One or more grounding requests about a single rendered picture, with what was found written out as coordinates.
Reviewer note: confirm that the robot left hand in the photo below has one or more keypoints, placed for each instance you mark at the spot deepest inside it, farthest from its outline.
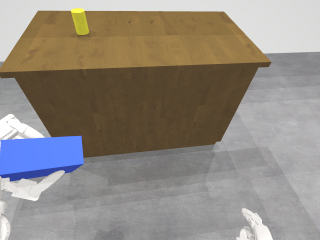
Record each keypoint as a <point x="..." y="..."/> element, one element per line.
<point x="11" y="128"/>

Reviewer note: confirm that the sponge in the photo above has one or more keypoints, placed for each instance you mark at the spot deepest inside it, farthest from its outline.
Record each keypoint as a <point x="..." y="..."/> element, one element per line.
<point x="29" y="158"/>

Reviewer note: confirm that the robot right hand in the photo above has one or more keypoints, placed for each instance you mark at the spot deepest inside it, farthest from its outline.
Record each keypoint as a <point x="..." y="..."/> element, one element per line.
<point x="259" y="232"/>

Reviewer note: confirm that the left robot forearm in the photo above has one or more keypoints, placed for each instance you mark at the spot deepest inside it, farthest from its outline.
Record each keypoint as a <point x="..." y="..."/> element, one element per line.
<point x="5" y="223"/>

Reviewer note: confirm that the table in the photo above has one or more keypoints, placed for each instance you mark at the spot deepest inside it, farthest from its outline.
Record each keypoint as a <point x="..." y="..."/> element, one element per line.
<point x="139" y="81"/>

